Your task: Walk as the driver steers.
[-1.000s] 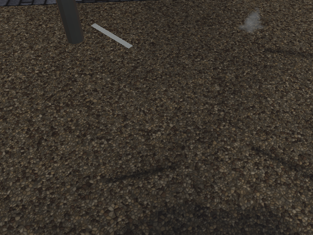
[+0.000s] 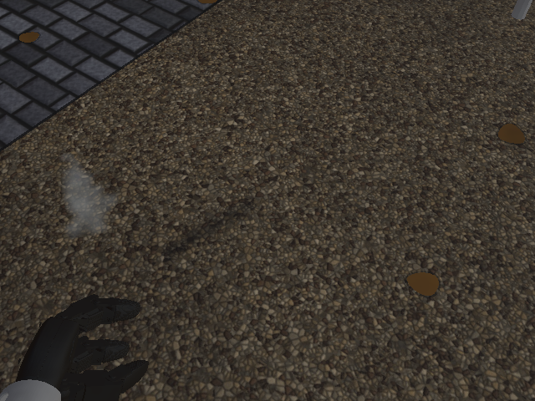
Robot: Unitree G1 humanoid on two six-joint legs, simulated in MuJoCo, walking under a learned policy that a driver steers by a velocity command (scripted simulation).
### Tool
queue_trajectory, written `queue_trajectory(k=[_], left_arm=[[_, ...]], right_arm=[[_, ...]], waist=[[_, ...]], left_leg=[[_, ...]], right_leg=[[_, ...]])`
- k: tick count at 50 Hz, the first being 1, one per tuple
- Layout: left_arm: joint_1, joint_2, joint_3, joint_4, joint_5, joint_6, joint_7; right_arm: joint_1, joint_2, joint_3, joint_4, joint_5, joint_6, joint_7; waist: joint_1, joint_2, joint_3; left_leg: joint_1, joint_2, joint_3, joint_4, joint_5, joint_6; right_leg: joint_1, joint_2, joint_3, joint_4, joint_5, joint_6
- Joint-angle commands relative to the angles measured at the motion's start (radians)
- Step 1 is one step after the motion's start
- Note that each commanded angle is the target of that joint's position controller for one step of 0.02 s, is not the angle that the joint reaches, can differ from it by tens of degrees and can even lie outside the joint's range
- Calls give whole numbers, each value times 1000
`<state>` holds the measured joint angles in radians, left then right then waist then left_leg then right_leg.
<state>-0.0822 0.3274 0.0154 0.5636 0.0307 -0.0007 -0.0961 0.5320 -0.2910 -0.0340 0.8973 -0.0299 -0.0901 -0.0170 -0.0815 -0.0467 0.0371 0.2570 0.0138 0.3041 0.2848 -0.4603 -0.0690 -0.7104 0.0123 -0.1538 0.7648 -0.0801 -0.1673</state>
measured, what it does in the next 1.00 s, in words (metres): walks ahead: right foot, then left foot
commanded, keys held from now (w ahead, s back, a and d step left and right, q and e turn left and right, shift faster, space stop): w+e+shift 0.20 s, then w+q+shift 0.80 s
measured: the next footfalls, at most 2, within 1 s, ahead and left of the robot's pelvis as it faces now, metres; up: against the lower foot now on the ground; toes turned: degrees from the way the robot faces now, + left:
right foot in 0.04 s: +0.22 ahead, -0.02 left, +0.00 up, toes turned -7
left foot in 0.46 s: +0.68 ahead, +0.06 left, +0.00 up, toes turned -11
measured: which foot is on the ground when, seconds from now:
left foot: down 0.00-0.04, up 0.06-0.44, down 0.46-0.88, up 0.90-1.00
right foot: up 0.00-0.02, down 0.04-0.48, up 0.50-0.88, down 0.90-1.00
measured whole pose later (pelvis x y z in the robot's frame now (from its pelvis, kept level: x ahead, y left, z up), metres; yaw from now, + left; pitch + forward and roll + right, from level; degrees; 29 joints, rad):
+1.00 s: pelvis +0.97 -0.04 +0.02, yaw +12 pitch +3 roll -1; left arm 0.12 0.28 0.01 0.65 0.06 -0.08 0.02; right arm 0.36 -0.36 -0.08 0.81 -0.01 -0.04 0.02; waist -0.06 0.03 0.01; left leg -0.31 -0.07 -0.07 1.23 -0.35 0.11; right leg -0.39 -0.03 -0.04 0.57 -0.21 0.02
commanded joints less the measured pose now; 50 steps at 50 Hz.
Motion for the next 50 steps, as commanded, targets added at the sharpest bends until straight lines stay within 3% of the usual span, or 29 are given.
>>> queue_trajectory(k=[1, 2, 3, 4, 5, 6, 7, 9, 12, 14, 16, 19, 21, 23, 24, 25, 27, 28, 30, 32, 35, 40, 43, 44, 45, 46, 47, 48, 50], left_arm=[[493, 137, 62, 102, -2, -11, 28], [580, 177, 93, 153, -13, -12, 58], [495, 269, 111, 138, -22, 3, 76], [499, 326, 128, 85, -2, 17, 80], [491, 276, 125, 86, -8, 18, 92], [454, 225, 113, 105, -9, 9, 100], [429, 200, 105, 120, -12, -7, 103], [389, 154, 83, 119, -14, -39, 107], [372, 131, 74, 137, -18, -78, 99], [396, 113, 71, 159, -30, -99, 86], [458, 126, 73, 185, -41, -117, 71], [518, 161, 74, 225, -21, -114, 79], [517, 204, 82, 239, 4, -100, 98], [425, 201, 80, 223, 38, -74, 117], [482, 95, 50, 169, 4, -84, 106], [502, 43, 29, 149, 4, -109, 86], [322, 91, 15, 104, 16, -128, 91], [277, 83, 9, 87, 25, -128, 88], [265, 58, -4, 58, 48, -96, 81], [239, 44, -17, 31, 50, -70, 76], [63, 29, -37, -41, 22, -74, 61], [-22, 38, -34, -64, 1, -83, 68], [158, 107, 2, -14, 2, -93, 94], [339, 139, 21, 27, 3, -98, 110], [569, 211, 53, 55, 25, -100, 135], [550, 283, 69, 56, 61, -94, 134], [475, 236, 77, 56, 37, -82, 130], [405, 128, 56, 50, 28, -81, 126], [404, 65, 40, 94, 31, -86, 120]], right_arm=[[-181, -254, -56, -133, -7, 16, -19], [-189, -220, -54, -139, -15, 24, -4], [-161, -66, -15, -191, -37, 16, 9], [-182, -123, -16, -312, -4, -7, 10], [-277, -158, -11, -321, -10, -30, 12], [-292, -158, -9, -312, -8, -38, 13], [-298, -144, -3, -303, -22, -29, 9], [-251, -131, 0, -287, -45, 19, 8], [-369, -60, 24, -341, -36, 39, 26], [-439, -11, 44, -347, -11, 29, 48], [-485, -31, 35, -336, 12, 28, 55], [-530, -72, 15, -337, 9, 25, 50], [-418, -118, -12, -299, 8, 25, 45], [-5, -185, -53, -178, 13, 38, 27], [103, -313, -93, -158, -7, 43, 18], [54, -289, -91, -141, 5, 52, 35], [-101, -197, -78, -168, 17, 47, 45], [-99, -165, -70, -149, 17, 46, 43], [-109, -123, -50, -120, 18, 38, 35], [-104, -147, -56, -119, 23, 23, 36], [-119, -164, -70, -134, 28, 14, 37], [-59, -195, -91, -117, 46, 10, 39], [-68, -239, -102, -115, 33, 17, 25], [-116, -253, -104, -126, 30, 13, 30], [-143, -165, -79, -153, 26, 0, 30], [-35, -19, -40, -200, 70, 2, 26], [-79, -90, -34, -198, 46, 19, 20], [-196, -135, -44, -192, 24, 31, 23], [-296, -117, -43, -204, 2, 48, 50]], waist=[[344, 157, -177], [347, 48, -195], [207, -176, -149], [210, -159, -380], [219, 11, -265], [159, 90, -98], [105, 140, -33], [28, 162, 18], [27, 113, 68], [72, 72, 58], [127, 52, 55], [154, 31, 56], [88, -21, -48], [-136, -20, -218], [-109, 225, -325], [-27, 384, -379], [-11, 73, -161], [13, 15, -86], [85, 30, -8], [103, 65, 35], [69, 75, 93], [1, 92, 27], [87, 84, -120], [194, 74, -215], [284, -9, -361], [182, -297, -482], [168, -256, -414], [181, -111, -245], [162, 1, -95]], left_leg=[[-363, 251, -72, 585, 1520, 80], [-577, 143, -71, 953, 822, 76], [-911, -7, -108, 1352, -68, 51], [-1145, -39, -340, 1460, -42, 39], [-1199, 22, -396, 1351, 53, 44], [-1164, 58, -391, 1229, 105, 44], [-1084, 82, -390, 1152, 87, 32], [-940, 119, -392, 1019, 28, -3], [-831, 147, -328, 699, 197, -9], [-670, 135, -295, 473, 510, 33], [-645, 113, -269, 357, 685, 82], [-740, 58, -223, 260, 578, 151], [-648, -36, -185, 277, 403, 188], [-256, -71, -206, 295, 263, 230], [56, 149, -624, 290, 1, 369], [142, 268, -1164, 17, -109, 437], [-77, 249, -1006, -24, -75, 412], [-220, 206, -919, -42, 2, 384], [-411, 121, -803, -76, 68, 359], [-518, 85, -751, -121, 115, 379], [-652, 22, -676, -194, 227, 356], [-489, 34, -682, -116, 589, 278], [-368, 23, -671, 189, 932, 220], [-455, -16, -648, 421, 898, 198], [-598, -58, -582, 740, 638, 198], [-907, -161, -471, 1032, -75, 172], [-1036, -68, -429, 1125, 25, 191], [-1067, -17, -401, 1098, 125, 188], [-1034, 38, -387, 1029, 173, 171]], right_leg=[[707, 109, 21, -38, -84, -87], [918, 75, 127, -121, -125, -118], [1006, -111, 451, -75, 67, -173], [1219, -251, 893, -334, -201, -355], [1102, -271, 969, -496, -353, -309], [911, -243, 899, -534, -311, -269], [752, -196, 816, -534, -194, -245], [505, -127, 678, -542, -59, -230], [313, -43, 504, -604, -13, -182], [271, 2, 392, -645, 56, -120], [398, -45, 374, -701, 129, -87], [709, -113, 305, -630, 481, -41], [849, -143, 245, -436, 875, 0], [705, -125, 159, 90, 944, 40], [320, 3, 109, 593, 465, 102], [50, 141, 191, 753, -323, 125], [-61, -11, 274, 684, -193, 110], [-16, -44, 261, 583, -189, 113], [51, -76, 252, 461, -227, 145], [56, -93, 220, 343, -249, 175], [145, -85, 166, 42, -14, 215], [304, -32, 160, -204, 196, 197], [540, 27, 158, -263, -11, 166], [758, -18, 182, -251, -63, 148], [1001, -221, 372, -245, -401, 115], [1208, -510, 915, -423, -692, 23], [1122, -490, 1039, -492, -804, -11], [980, -426, 829, -487, -688, 11], [792, -342, 536, -496, -293, 41]])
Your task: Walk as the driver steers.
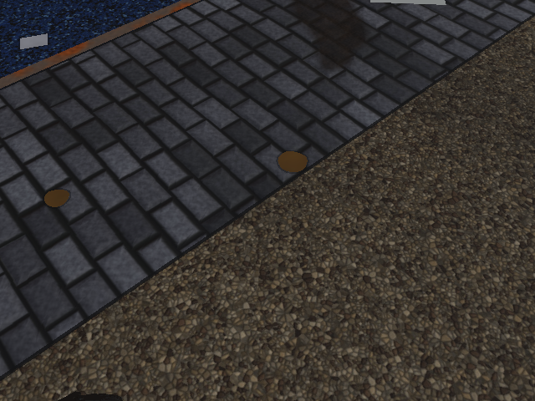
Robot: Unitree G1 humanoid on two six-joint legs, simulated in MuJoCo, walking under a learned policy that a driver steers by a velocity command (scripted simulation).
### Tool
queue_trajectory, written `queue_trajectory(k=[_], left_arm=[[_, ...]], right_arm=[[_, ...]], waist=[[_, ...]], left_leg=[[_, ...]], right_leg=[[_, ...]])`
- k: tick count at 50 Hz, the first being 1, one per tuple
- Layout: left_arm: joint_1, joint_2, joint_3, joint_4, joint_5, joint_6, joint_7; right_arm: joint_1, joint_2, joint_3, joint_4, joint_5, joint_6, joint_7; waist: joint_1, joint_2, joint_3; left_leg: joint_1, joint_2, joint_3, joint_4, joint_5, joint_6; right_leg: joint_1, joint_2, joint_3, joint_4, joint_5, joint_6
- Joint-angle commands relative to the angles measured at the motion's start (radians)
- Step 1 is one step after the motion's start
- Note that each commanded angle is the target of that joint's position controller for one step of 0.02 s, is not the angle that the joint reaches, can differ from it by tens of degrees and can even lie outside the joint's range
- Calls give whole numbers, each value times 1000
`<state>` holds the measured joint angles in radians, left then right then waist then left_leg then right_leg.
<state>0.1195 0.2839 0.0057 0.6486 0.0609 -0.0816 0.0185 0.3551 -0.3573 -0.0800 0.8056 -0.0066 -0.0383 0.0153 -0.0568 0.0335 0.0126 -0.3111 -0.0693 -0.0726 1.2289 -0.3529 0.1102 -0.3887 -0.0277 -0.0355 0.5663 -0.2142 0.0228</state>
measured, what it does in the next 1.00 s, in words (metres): walks ahead: left foot, then right foot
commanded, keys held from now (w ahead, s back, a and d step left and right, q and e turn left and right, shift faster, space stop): q+shift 0.20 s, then e+shift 0.80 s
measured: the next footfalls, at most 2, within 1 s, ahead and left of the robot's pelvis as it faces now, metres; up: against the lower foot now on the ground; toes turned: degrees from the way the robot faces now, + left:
left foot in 0.28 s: +0.43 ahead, +0.10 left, +0.00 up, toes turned +14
right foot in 0.76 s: +0.45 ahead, -0.15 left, +0.00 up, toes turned -6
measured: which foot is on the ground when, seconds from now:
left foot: up 0.00-0.26, down 0.28-0.76, up 0.78-1.00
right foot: down 0.00-0.28, up 0.30-0.74, down 0.76-1.00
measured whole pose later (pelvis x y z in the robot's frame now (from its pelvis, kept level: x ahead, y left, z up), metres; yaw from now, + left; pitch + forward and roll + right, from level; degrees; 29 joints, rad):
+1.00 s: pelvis +0.41 -0.06 +0.02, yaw -14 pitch +4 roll +3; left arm 0.22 0.32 0.10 0.63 -0.02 0.03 0.04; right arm 0.00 -0.30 -0.09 0.73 0.00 0.00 -0.04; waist 0.02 0.02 0.05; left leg -0.58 -0.05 -0.11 0.98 -0.34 -0.06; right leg -0.34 0.06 0.13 0.47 -0.19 -0.06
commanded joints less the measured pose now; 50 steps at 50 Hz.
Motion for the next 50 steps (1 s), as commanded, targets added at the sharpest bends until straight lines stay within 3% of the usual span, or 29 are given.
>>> queue_trajectory(k=[1, 3, 6, 7, 10, 11, 12, 13, 14, 15, 16, 17, 18, 19, 20, 22, 24, 29, 33, 36, 37, 38, 39, 40, 41, 42, 43, 45, 50], left_arm=[[221, 92, 44, 38, -5, -12, 6], [245, 60, 38, 81, -35, -30, -8], [137, 83, 44, 84, -56, -37, -10], [-41, 141, 72, 17, -87, -26, 14], [15, 229, 99, 25, -89, -24, 45], [50, 251, 107, 31, -104, -27, 44], [68, 257, 109, 36, -117, -29, 37], [64, 229, 97, 39, -123, -29, 27], [138, 120, 66, 51, -94, -22, 13], [355, 77, 31, 53, -63, -18, -6], [356, 213, 49, 90, -98, -13, -21], [270, 236, 60, 81, -123, 1, -19], [202, 216, 60, 71, -115, 20, -5], [191, 192, 58, 85, -105, 44, 10], [218, 190, 62, 97, -102, 65, 16], [242, 160, 68, 100, -91, 86, 25], [214, 132, 71, 81, -85, 92, 31], [106, 87, 69, 35, -87, 113, 13], [55, 99, 80, -2, -82, 123, -15], [90, 98, 93, -7, -80, 128, -37], [127, 107, 102, 4, -76, 127, -36], [176, 172, 128, 13, -68, 123, -25], [202, 324, 164, -7, -62, 118, -7], [229, 314, 157, -27, -29, 92, -18], [205, 293, 154, -29, -29, 70, -27], [150, 266, 152, -37, -55, 61, -20], [98, 222, 140, -49, -81, 67, -9], [55, 186, 128, -77, -89, 86, 12], [76, 211, 143, -102, -84, 106, 38]], right_arm=[[-128, -24, 7, -127, -28, 12, 28], [-173, 15, 16, -168, -28, 39, 30], [-252, 37, 36, -240, -28, 40, 50], [-198, 12, 23, -215, 81, 17, 42], [-154, -36, 1, -195, 35, 1, 56], [-122, -53, -8, -196, 22, 6, 60], [-37, -88, -27, -183, 10, 12, 58], [57, -114, -44, -158, 3, 20, 45], [26, -141, -37, -146, 5, 20, 20], [-77, -199, -15, -234, -54, 3, 1], [-58, -117, -3, -244, -50, 2, 12], [-106, -114, 0, -234, -29, 1, 22], [-168, -85, 8, -218, -3, -8, 24], [-202, -45, 24, -203, -3, -16, 23], [-223, -36, 27, -184, -17, -21, 23], [-258, -49, 17, -162, -32, -27, 13], [-271, -62, 5, -150, -28, -22, -12], [-312, -36, 0, -142, -21, 16, -59], [-286, -55, -17, -121, -7, 40, -59], [-300, -67, -29, -111, 24, 47, -55], [-285, -49, -28, -99, 34, 47, -53], [-230, -21, -27, -79, 27, 48, -47], [-248, 10, -18, -131, -19, 46, -42], [-361, -3, -15, -172, -30, 40, -44], [-392, -22, -21, -175, -5, 38, -45], [-381, -21, -23, -163, 6, 34, -51], [-365, -33, -28, -146, -2, 34, -60], [-363, -35, -32, -147, -5, 31, -62], [-383, 8, -17, -141, 9, 23, -51]], waist=[[111, -107, -18], [74, -125, 16], [15, -168, 41], [-11, -176, 64], [-32, -132, -46], [-48, -140, -77], [-94, -126, -118], [-158, -73, -146], [-97, 154, -129], [37, 324, -373], [-52, 139, -575], [-32, 24, -443], [2, -63, -295], [33, -77, -217], [67, -55, -164], [98, 16, -133], [98, 18, -147], [69, 53, -128], [46, 77, -102], [81, 80, -100], [94, 51, -99], [97, -88, -75], [60, -405, -54], [129, -320, -166], [123, -204, -174], [89, -151, -145], [66, -112, -132], [44, -140, -147], [59, -145, -168]], left_leg=[[-459, 133, -2, 72, 50, -23], [-487, 146, 23, 31, 3, -42], [-396, 125, 85, -240, 179, -57], [-325, 129, 94, -367, 288, -79], [4, 19, 192, -550, 454, -71], [111, -5, 176, -566, 426, -44], [244, -18, 140, -589, 435, -3], [395, 8, 80, -667, 548, 40], [507, 130, -52, -719, 894, 88], [717, 453, -442, -573, 1491, 297], [717, 505, -520, -678, 1244, 372], [563, 457, -434, -736, 988, 327], [388, 413, -356, -777, 823, 266], [243, 391, -301, -804, 769, 238], [95, 369, -234, -840, 742, 217], [-27, 344, -118, -895, 767, 209], [8, 350, -46, -908, 781, 203], [50, 335, 96, -956, 443, 155], [134, 384, 135, -926, 392, 122], [186, 403, 168, -824, 423, 55], [166, 372, 202, -741, 379, 6], [73, 286, 262, -552, 232, -72], [-281, 125, 295, -230, -248, -180], [-412, 34, 76, -36, -345, -191], [-450, 48, 6, 16, -274, -166], [-467, 61, -19, -9, -177, -150], [-463, 77, -28, -49, -111, -148], [-386, 60, -34, -99, -32, -156], [-335, 1, -60, -344, 42, -189]], right_leg=[[412, -286, 315, -299, 62, -142], [391, -281, 163, -263, 540, -124], [274, -215, -51, -318, 684, -88], [218, -159, -113, -335, 591, -79], [203, -143, -169, -199, 829, -46], [193, -157, -149, -119, 896, -49], [172, -166, -129, 14, 892, -57], [105, -144, -124, 212, 718, -40], [-42, -18, -116, 569, -220, -1], [-199, 36, 31, 954, -566, 25], [-186, 37, 216, 999, -471, 17], [-208, 3, 196, 930, -415, 18], [-223, -38, 168, 838, -355, 31], [-185, -62, 167, 786, -331, 41], [-99, -80, 166, 733, -309, 47], [-35, -74, 120, 687, -284, 68], [-89, -83, 102, 638, -228, 80], [-100, -107, 53, 426, -34, 75], [-77, -85, -4, 269, -56, 40], [7, -51, -52, 75, -38, -18], [77, -23, -55, -21, 38, -49], [173, -52, 64, -138, 312, -104], [349, -284, 457, -147, 731, -261], [388, -341, 615, -185, 686, -401], [402, -308, 550, -203, 590, -373], [387, -251, 486, -196, 513, -315], [360, -222, 442, -191, 466, -271], [302, -178, 410, -187, 468, -242], [316, -126, 450, -162, 411, -219]])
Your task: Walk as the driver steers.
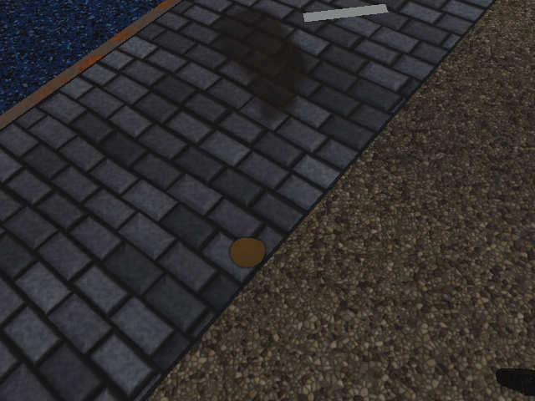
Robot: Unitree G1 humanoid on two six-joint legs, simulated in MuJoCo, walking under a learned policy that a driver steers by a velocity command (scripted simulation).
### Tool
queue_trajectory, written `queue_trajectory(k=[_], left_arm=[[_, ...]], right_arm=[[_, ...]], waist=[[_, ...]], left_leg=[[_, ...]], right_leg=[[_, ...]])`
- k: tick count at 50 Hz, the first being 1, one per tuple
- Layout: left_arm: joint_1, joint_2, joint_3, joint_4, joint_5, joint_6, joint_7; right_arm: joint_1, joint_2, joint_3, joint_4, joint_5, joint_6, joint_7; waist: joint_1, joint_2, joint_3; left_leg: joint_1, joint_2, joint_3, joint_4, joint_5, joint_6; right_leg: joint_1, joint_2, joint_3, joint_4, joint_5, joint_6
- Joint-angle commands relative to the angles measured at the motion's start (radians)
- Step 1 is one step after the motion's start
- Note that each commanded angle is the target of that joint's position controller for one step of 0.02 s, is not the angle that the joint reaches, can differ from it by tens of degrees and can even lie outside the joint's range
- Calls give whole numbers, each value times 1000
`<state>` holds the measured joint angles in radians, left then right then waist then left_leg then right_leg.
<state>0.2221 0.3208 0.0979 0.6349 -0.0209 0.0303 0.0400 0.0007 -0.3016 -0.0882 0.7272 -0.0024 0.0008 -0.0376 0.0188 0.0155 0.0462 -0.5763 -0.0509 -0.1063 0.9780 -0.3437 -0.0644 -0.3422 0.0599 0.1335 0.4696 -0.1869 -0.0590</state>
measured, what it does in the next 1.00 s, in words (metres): steps on the spot, turning left: left foot, then right foot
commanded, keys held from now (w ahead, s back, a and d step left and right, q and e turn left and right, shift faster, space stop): e+shift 0.08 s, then q+shift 0.86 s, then e+shift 0.06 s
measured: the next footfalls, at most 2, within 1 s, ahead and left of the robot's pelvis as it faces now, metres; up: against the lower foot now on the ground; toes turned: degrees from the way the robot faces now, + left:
left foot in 0.24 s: +0.12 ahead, +0.14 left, +0.00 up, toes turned -12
right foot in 0.56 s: +0.06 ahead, -0.08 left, +0.00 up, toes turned +13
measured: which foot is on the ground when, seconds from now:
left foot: up 0.00-0.22, down 0.24-0.56, up 0.58-1.00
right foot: down 0.00-0.30, up 0.32-0.54, down 0.56-1.00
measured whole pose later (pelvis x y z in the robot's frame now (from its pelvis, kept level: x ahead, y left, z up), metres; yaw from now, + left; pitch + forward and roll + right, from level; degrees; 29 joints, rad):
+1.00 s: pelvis +0.03 +0.03 -0.01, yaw +28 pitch +2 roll -1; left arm 0.17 0.30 0.09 0.67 -0.01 0.01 0.01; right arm 0.09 -0.29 -0.08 0.59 0.03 0.09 0.03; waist 0.04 0.01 0.09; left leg -0.45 0.08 0.04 0.76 -0.35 -0.07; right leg -0.14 -0.07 -0.25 0.46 -0.34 -0.01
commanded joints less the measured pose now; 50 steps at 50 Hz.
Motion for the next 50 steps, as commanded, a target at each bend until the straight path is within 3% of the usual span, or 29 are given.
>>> queue_trajectory(k=[1, 4, 6, 9, 11, 12, 13, 14, 15, 16, 18, 20, 24, 27, 28, 29, 30, 31, 32, 33, 34, 36, 39, 44, 47, 49, 50], left_arm=[[-34, 177, 53, -96, -2, -2, 18], [-50, 179, 56, -117, 0, 10, 16], [-70, 155, 42, -125, 12, 12, 12], [-71, 96, 6, -114, 27, 11, 0], [-86, 9, -36, -92, 37, 3, -10], [-28, 0, -39, -67, 55, -7, -15], [56, 40, -26, -54, 74, -17, -17], [47, 63, -19, -63, 77, -22, -16], [-30, 94, -10, -70, 65, -26, -8], [-83, 114, 1, -79, 52, -26, -2], [-109, 78, 3, -93, 41, -23, 1], [-119, 36, 0, -94, 30, -31, -5], [-113, 18, 7, -80, 10, -53, -17], [-25, 16, 16, -32, 0, -59, -29], [11, 44, 28, -12, 2, -55, -29], [-7, 123, 42, -23, 26, -45, -23], [-66, 154, 45, -50, 76, -47, -26], [-114, 111, 33, -75, 79, -55, -21], [-155, 67, 19, -83, 65, -57, -12], [-172, 56, 14, -87, 49, -57, -2], [-169, 53, 10, -83, 36, -55, 7], [-115, 66, 10, -73, 42, -47, 18], [-38, 94, 18, -55, 49, -30, 22], [-55, 142, 36, -46, 38, -22, 2], [-76, 154, 45, -35, 20, -28, -17], [-47, 161, 46, -13, -1, -36, -32], [-56, 163, 44, -5, -16, -38, -38]], right_arm=[[-29, -49, -9, -60, 6, -16, 5], [-31, -63, -13, -57, 8, -19, 13], [16, -79, -13, -35, 6, -22, 21], [37, -72, -2, -36, 4, -28, 36], [68, -13, 20, -25, -7, -38, 55], [47, -31, 23, -33, -20, -38, 59], [-1, -114, 12, -63, -27, -36, 55], [-33, -125, 9, -63, -22, -32, 51], [-27, -124, 3, -70, -8, -29, 51], [17, -151, -8, -67, 7, -24, 49], [81, -197, -28, -68, 26, -19, 38], [130, -186, -36, -71, 27, -10, 25], [142, -185, -60, -88, 41, 18, 6], [58, -173, -65, -126, 60, 53, -1], [50, -148, -58, -139, 63, 57, -2], [104, -85, -40, -142, 55, 58, 1], [147, -129, -55, -147, 42, 43, 5], [169, -198, -75, -130, 27, 35, 11], [189, -213, -83, -105, 31, 40, 13], [206, -190, -80, -86, 31, 49, 12], [210, -162, -71, -85, 31, 54, 15], [163, -128, -52, -117, 39, 54, 26], [85, -103, -32, -171, 41, 49, 38], [64, -83, -19, -209, 31, 54, 58], [63, -81, -23, -214, 32, 69, 68], [45, -68, -20, -228, 26, 77, 68], [65, -63, -21, -226, 25, 79, 67]], waist=[[-16, -139, -197], [-7, -168, -179], [0, -187, -212], [17, -181, -220], [-19, -141, -194], [15, -85, -174], [96, 59, -130], [112, 156, -89], [68, 169, -60], [29, 151, -62], [4, 166, -73], [-20, 185, -105], [-35, 146, -177], [22, 135, -188], [29, 114, -189], [-16, -99, -182], [-46, -253, -128], [-63, -175, -99], [-77, -110, -81], [-78, -81, -68], [-66, -96, -56], [-28, -121, -47], [29, -129, -63], [31, -131, -76], [19, -145, -80], [20, -144, -95], [-3, -143, -107]], left_leg=[[-48, -24, -31, -129, 42, -18], [12, -39, -44, -212, 55, -19], [61, -2, -26, -231, 58, -14], [182, 46, 19, -293, 59, 13], [371, 69, 24, -546, 268, 49], [420, 104, -57, -583, 411, 77], [377, 193, -178, -579, 549, 138], [273, 246, -259, -614, 444, 240], [240, 219, -300, -630, 340, 243], [256, 203, -316, -633, 307, 230], [322, 216, -391, -614, 327, 252], [413, 226, -451, -600, 406, 280], [537, 219, -500, -576, 513, 271], [402, 132, -443, -554, 381, 203], [280, 83, -402, -518, 245, 160], [86, -38, -254, -321, -66, 99], [-48, -84, -143, -110, -265, 48], [-56, 3, -116, 67, -236, 18], [-49, 22, -92, 130, -170, 4], [-69, 31, -78, 173, -98, -8], [-104, 43, -58, 222, -48, -19], [-139, 72, 18, 226, -2, -45], [-172, 117, 67, 133, 8, -74], [-82, 154, 121, -30, 21, -56], [25, 139, 174, -145, 22, -21], [124, 93, 184, -258, -37, 14], [183, 71, 183, -354, -17, 39]], right_leg=[[251, -204, 297, -64, 346, -133], [201, -183, 357, -60, 275, -125], [218, -201, 327, -18, 342, -122], [182, -218, 309, 24, 439, -131], [103, -173, 257, 14, 283, -83], [90, -112, 201, 33, 104, -38], [83, -16, 105, 103, -137, 13], [116, 3, 44, 94, -175, 62], [128, -5, 17, 83, -134, 75], [111, 6, -8, 112, -127, 72], [44, 27, -41, 151, -162, 74], [-23, 49, -40, 199, -289, 82], [-83, 41, 4, 190, -316, 103], [134, 43, -30, -83, -101, 93], [271, -18, -8, -162, 8, 71], [383, -230, 212, -199, 62, -26], [291, -422, 393, -203, 235, -153], [250, -460, 345, -192, 303, -190], [230, -395, 230, -173, 293, -156], [246, -327, 141, -153, 260, -116], [263, -299, 76, -137, 323, -104], [284, -275, -23, -133, 460, -122], [375, -313, -57, -140, 498, -163], [375, -360, -160, -143, 495, -168], [345, -368, -238, -111, 519, -140], [325, -373, -221, -61, 567, -135], [323, -371, -215, -20, 582, -123]])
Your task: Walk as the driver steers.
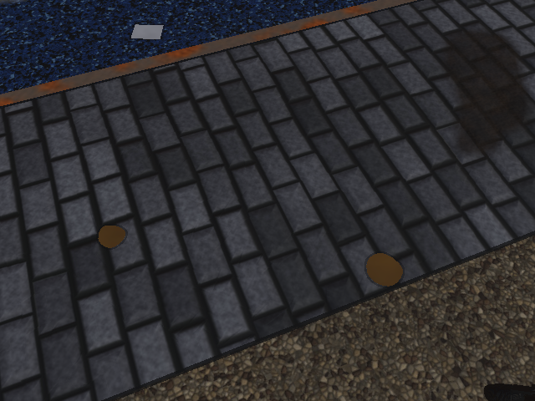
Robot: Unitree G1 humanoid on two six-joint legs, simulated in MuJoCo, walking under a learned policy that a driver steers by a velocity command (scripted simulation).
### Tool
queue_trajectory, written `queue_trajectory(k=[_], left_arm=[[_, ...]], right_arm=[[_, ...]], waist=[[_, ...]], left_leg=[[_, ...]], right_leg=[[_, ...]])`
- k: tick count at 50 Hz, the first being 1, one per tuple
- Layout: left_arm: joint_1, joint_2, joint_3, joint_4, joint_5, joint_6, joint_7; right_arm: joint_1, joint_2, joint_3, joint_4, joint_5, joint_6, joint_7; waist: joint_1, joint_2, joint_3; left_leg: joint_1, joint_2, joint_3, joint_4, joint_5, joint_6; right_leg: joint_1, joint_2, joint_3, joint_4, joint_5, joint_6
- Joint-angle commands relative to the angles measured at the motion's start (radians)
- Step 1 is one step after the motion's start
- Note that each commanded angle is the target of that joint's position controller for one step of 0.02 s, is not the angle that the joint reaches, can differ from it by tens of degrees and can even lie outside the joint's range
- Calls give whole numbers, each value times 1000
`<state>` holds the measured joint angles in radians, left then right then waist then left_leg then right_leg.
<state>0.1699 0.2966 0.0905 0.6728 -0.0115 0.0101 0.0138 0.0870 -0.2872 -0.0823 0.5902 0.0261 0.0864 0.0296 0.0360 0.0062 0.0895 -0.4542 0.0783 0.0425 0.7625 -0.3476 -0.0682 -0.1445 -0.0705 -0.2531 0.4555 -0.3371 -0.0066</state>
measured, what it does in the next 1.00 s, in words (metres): walks ahead, turning right: left foot, then right foot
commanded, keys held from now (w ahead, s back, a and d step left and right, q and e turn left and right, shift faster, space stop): e+shift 0.46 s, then w+e+shift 0.32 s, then w+q+shift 0.22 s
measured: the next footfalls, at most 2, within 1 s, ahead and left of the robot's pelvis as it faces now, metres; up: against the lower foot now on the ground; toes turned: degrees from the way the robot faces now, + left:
left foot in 0.04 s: +0.07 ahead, +0.14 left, +0.00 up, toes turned +4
right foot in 0.56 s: +0.01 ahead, -0.10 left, +0.00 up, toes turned -27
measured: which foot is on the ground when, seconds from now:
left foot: up 0.00-0.02, down 0.04-0.56, up 0.58-1.00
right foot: down 0.00-0.04, up 0.06-0.54, down 0.56-1.00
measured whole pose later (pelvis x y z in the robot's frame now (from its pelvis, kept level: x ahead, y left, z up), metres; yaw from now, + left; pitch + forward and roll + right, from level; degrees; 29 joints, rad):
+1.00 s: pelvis +0.25 -0.14 -0.03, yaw -34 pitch +3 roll +2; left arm 0.49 0.31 0.05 0.84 0.03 -0.07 0.00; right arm 0.05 -0.29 -0.03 0.70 -0.03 -0.01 0.06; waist 0.06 0.00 0.01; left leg -0.63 -0.01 0.13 0.60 -0.12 0.08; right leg 0.29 0.03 0.12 0.10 -0.43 -0.08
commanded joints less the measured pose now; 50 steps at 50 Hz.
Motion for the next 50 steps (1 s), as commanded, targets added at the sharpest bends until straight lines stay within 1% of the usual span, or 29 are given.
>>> queue_trajectory(k=[1, 2, 3, 4, 5, 6, 7, 9, 12, 14, 18, 23, 25, 26, 27, 28, 29, 30, 31, 32, 34, 35, 37, 39, 42, 45, 47, 48, 50], left_arm=[[-20, 175, 43, -33, -40, -21, -15], [12, 130, 22, -12, -34, -31, -19], [-15, 28, -27, -47, 33, -43, -25], [57, 22, -32, -13, 34, -33, -29], [17, 115, -8, 4, 1, -17, -27], [0, 122, -2, -6, -18, -10, -24], [7, 133, 4, 13, -17, -1, -8], [56, 174, 25, 30, -10, 25, 15], [98, 140, 30, 29, -24, 51, 33], [61, 109, 24, -2, -16, 58, 35], [14, 61, 4, -64, -2, 54, 4], [29, 82, 15, -114, -8, 73, -28], [52, 86, 20, -116, -23, 80, -36], [95, 88, 25, -98, -27, 75, -39], [179, 98, 35, -53, -30, 67, -34], [333, 135, 57, 19, -34, 55, -25], [490, 237, 86, 58, -31, 33, -14], [390, 289, 74, -21, -11, -32, -35], [309, 219, 53, -43, -10, -68, -43], [267, 183, 36, -51, -16, -83, -38], [209, 143, 15, -68, -21, -78, -22], [191, 192, 26, -46, 39, -54, -21], [244, 175, 21, -17, 28, -57, -29], [306, 155, 15, 12, 19, -62, -36], [343, 125, 2, 52, 16, -76, -29], [371, 137, -3, 92, 20, -90, -23], [350, 154, -5, 120, 25, -95, -15], [321, 165, -7, 128, 32, -97, -11], [298, 205, 1, 144, 61, -92, -1]], right_arm=[[37, -83, -32, -68, -8, -10, -5], [111, -133, -45, -44, -20, -15, -18], [192, -194, -41, -46, -44, -29, -41], [125, -133, -8, -31, -69, -53, -44], [107, -68, 9, -28, -67, -70, -33], [55, -79, 7, -1, -58, -83, -30], [11, -121, -8, 5, -53, -85, -34], [-26, -156, -22, 15, -47, -85, -50], [-66, -83, -5, 16, -56, -78, -73], [-60, -64, -1, 31, -59, -75, -85], [-48, -101, -20, 50, -55, -71, -89], [-56, -158, -47, 56, -23, -77, -54], [-21, -182, -61, 70, 2, -87, -36], [-38, -183, -62, 77, 16, -91, -32], [-62, -161, -57, 82, 19, -94, -31], [-93, -103, -41, 79, 4, -96, -27], [-171, -15, -15, 42, -17, -104, -21], [-246, -23, -12, -45, -4, -139, -21], [-291, -104, -24, -54, 27, -178, -5], [-251, -124, -28, -46, 27, -205, 7], [-159, -146, -39, 8, -19, -226, 7], [-89, -105, -9, 61, -142, -162, 26], [-82, -80, 1, 55, -114, -110, 31], [-127, -82, 8, 38, -81, -92, 28], [-182, -67, 24, 36, -74, -104, 37], [-267, -76, 29, 2, -67, -111, 46], [-245, -84, 31, -6, -67, -115, 45], [-194, -89, 29, 4, -63, -114, 37], [55, -133, 10, 70, -46, -112, 14]], waist=[[-64, -119, -172], [-92, -40, -223], [-99, 183, -349], [-58, 225, -438], [-94, 114, -392], [-68, 137, -293], [-57, 119, -232], [-34, 141, -163], [-18, 141, -138], [-28, 133, -113], [-46, 115, -125], [-25, 119, -142], [-23, 109, -173], [10, 103, -164], [52, 80, -149], [109, -29, -131], [166, -329, -73], [112, -353, -30], [106, -188, -2], [56, -170, 3], [-10, -81, -3], [-10, -67, -20], [-7, -73, -12], [18, -71, 1], [57, -123, 16], [91, -145, 53], [59, -144, 57], [22, -145, 28], [-98, -183, -128]], left_leg=[[186, -84, 32, -299, 110, 78], [408, -59, -36, -418, 398, 115], [731, 214, -337, -339, 975, 198], [617, 398, -407, -316, 1035, 411], [533, 326, -301, -337, 918, 411], [488, 252, -208, -347, 797, 357], [446, 216, -169, -375, 674, 315], [325, 216, -101, -421, 684, 312], [288, 220, -17, -476, 482, 302], [307, 226, 7, -495, 364, 293], [358, 270, 48, -489, 351, 301], [374, 323, 95, -426, 466, 269], [361, 342, 88, -461, 58, 234], [303, 325, 95, -460, -177, 207], [208, 289, 126, -407, -330, 175], [84, 207, 193, -196, -363, 138], [-237, 84, 260, 345, -375, 68], [-579, -105, -17, 534, -324, 47], [-642, -43, -113, 558, -208, 77], [-624, -25, -132, 508, -100, 98], [-505, 3, -132, 359, 73, 83], [-360, -1, -56, 333, 169, 46], [-309, -24, -18, 296, 211, 5], [-340, -26, -18, 219, 222, -16], [-323, -29, 22, 19, 331, -4], [-306, -23, 62, -106, 349, 66], [-256, -41, 87, -165, 294, 133], [-159, -80, 111, -183, 249, 170], [103, -187, 137, -120, 132, 221]], right_leg=[[85, -215, 151, 66, 715, -143], [-35, -163, 105, 177, 632, -76], [-307, -87, 85, 394, 23, 11], [-328, -47, 213, 514, -384, 69], [-303, -54, 294, 570, -392, 86], [-355, -47, 301, 571, -368, 86], [-388, -38, 290, 578, -306, 90], [-366, -1, 273, 693, -182, 117], [-406, -4, 258, 775, -94, 138], [-446, -27, 254, 709, -45, 141], [-413, -64, 224, 522, -30, 117], [-311, -53, 166, 363, -69, 49], [-231, -46, 137, 303, -88, -2], [-152, -27, 108, 243, -73, -34], [-34, 12, 74, 196, -79, -71], [117, 47, 101, 127, -141, -128], [261, -133, 477, -23, -248, -249], [254, -280, 1107, -281, -549, -418], [260, -333, 1068, -353, -553, -400], [247, -309, 994, -338, -480, -365], [177, -219, 794, -292, -294, -294], [82, -107, 646, -322, -175, -221], [40, -49, 579, -326, -56, -223], [61, -45, 587, -328, -9, -238], [130, -43, 513, -363, 92, -218], [219, -100, 476, -413, 236, -200], [279, -128, 403, -404, 445, -174], [284, -124, 347, -348, 713, -154], [319, -139, 279, -64, 1293, -131]])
